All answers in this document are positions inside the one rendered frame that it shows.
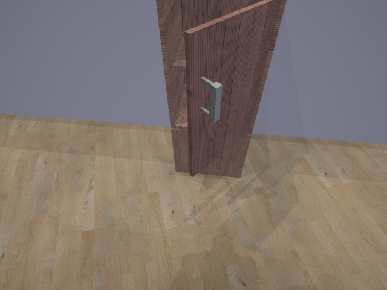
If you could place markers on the handle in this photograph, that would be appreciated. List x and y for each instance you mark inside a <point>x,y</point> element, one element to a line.
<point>215,100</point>

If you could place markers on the cupboard door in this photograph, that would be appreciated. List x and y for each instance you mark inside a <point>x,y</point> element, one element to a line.
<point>231,50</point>

